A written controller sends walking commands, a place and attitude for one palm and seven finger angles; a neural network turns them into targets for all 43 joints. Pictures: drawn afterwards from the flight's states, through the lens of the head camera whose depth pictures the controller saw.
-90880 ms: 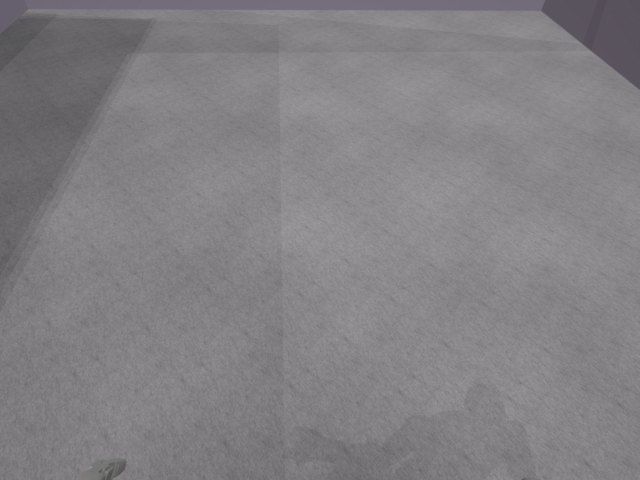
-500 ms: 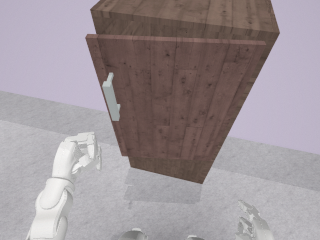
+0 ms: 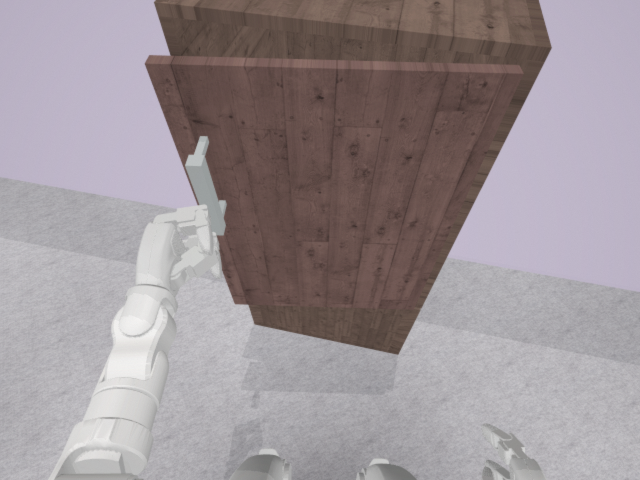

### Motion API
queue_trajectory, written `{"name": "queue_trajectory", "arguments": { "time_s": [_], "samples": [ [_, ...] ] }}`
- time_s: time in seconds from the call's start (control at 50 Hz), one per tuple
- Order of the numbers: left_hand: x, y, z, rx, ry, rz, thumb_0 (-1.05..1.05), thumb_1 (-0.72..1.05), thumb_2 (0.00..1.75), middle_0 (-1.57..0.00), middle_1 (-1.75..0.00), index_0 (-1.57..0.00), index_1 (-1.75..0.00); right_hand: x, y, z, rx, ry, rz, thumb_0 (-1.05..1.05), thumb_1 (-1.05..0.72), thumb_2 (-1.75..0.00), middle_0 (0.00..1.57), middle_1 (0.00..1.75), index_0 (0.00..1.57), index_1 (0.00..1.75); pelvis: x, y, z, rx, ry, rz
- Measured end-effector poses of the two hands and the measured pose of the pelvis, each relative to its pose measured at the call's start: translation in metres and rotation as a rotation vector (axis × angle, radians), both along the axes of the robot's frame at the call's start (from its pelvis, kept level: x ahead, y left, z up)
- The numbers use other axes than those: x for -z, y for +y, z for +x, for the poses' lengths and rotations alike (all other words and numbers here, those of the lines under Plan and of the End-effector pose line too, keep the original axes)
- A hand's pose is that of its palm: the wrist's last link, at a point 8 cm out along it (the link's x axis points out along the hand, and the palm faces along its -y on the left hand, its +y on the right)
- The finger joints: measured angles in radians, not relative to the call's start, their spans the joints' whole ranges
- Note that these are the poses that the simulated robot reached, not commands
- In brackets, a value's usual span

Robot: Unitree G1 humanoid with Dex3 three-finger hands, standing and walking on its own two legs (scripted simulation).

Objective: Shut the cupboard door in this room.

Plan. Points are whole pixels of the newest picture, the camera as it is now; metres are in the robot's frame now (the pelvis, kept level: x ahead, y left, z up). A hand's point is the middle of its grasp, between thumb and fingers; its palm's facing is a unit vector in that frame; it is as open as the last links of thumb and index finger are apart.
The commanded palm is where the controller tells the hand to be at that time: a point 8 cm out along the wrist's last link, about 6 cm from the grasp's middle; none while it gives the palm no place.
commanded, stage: bring the fist close to the handle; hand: left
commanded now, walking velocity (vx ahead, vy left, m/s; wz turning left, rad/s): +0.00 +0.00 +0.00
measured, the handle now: (210, 188) +0.49 +0.17 +0.06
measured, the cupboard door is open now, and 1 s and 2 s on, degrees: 11 6 0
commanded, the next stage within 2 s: push the door shut along its arc in 0.48 s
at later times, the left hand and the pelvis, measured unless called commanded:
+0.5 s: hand (223, 247) +0.39 +0.14 +0.06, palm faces -0.01 -1.00 -0.03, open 3.1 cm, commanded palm +0.36 +0.19 +0.07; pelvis +0.00 +0.00 +0.00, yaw -1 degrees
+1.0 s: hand (229, 212) +0.44 +0.14 +0.07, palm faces -0.11 -0.99 -0.03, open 3.2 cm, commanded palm +0.43 +0.18 +0.07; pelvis -0.01 +0.00 -0.01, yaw +0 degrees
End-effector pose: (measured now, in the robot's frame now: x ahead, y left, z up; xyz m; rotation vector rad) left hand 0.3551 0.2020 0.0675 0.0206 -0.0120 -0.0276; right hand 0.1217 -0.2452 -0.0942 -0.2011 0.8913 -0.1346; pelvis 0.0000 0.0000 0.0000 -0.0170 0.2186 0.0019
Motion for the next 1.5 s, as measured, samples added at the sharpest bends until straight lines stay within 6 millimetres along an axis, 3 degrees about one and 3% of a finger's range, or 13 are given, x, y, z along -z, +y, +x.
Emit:
{"name": "queue_trajectory", "arguments": {
  "time_s": [0.18, 0.36, 0.62, 0.78, 0.96, 1.18, 1.5],
  "samples": [
    [0.001, -0.013, 0.029, -0.002, 0.007, -0.004, 0.02, 0.9, 0.9, -1.3, -1.5, -1.3, -1.5, 0.009, -0.007, -0.026, 0.037, 0.081, 0.001, 0.01, -0.9, -0.9, 0.2, 0.3, 0.2, 0.3, 0.002, 0.0, -0.001, 0.009, 0.024, 0.003],
    [0.002, -0.012, 0.019, -0.015, 0.0, 0.007, 0.02, 0.9, 0.9, -1.3, -1.5, -1.3, -1.5, 0.01, -0.01, -0.044, 0.071, 0.131, 0.015, 0.01, -0.9, -0.9, 0.2, 0.3, 0.2, 0.3, -0.002, -0.002, 0.001, 0.022, 0.017, 0.01],
    [0.0, -0.01, 0.011, -0.013, -0.013, 0.005, 0.02, 0.9, 0.9, -1.3, -1.5, -1.31, -1.5, 0.005, -0.011, -0.023, 0.041, 0.07, -0.001, 0.01, -0.9, -0.9, 0.2, 0.3, 0.2, 0.3, -0.001, -0.003, -0.005, 0.006, 0.004, 0.005],
    [0.001, -0.013, 0.035, 0.03, 0.007, 0.02, 0.02, 0.9, 0.9, -1.3, -1.5, -1.31, -1.5, 0.008, -0.01, -0.02, 0.027, 0.064, -0.015, 0.01, -0.9, -0.9, 0.2, 0.3, 0.2, 0.3, 0.004, -0.004, -0.009, -0.006, 0.018, 0.0],
    [-0.002, -0.009, 0.066, 0.072, 0.019, 0.014, 0.02, 0.9, 0.9, -1.32, -1.5, -1.32, -1.5, 0.02, -0.014, -0.053, 0.063, 0.163, -0.021, 0.01, -0.9, -0.9, 0.2, 0.3, 0.2, 0.3, 0.01, -0.002, -0.01, -0.004, 0.054, -0.004],
    [-0.002, -0.006, 0.087, 0.115, 0.027, 0.007, 0.02, 0.9, 0.9, -1.31, -1.5, -1.33, -1.5, 0.026, -0.018, -0.103, 0.126, 0.296, -0.038, 0.01, -0.9, -0.9, 0.2, 0.3, 0.2, 0.3, 0.014, 0.002, -0.012, 0.0, 0.084, -0.013],
    [-0.001, -0.017, 0.117, 0.199, 0.026, 0.014, 0.02, 0.9, 0.9, -1.31, -1.5, -1.33, -1.5, 0.029, -0.015, -0.128, 0.132, 0.346, -0.071, 0.01, -0.9, -0.9, 0.2, 0.3, 0.2, 0.3, 0.025, 0.008, -0.019, -0.008, 0.139, -0.033]
  ]
}}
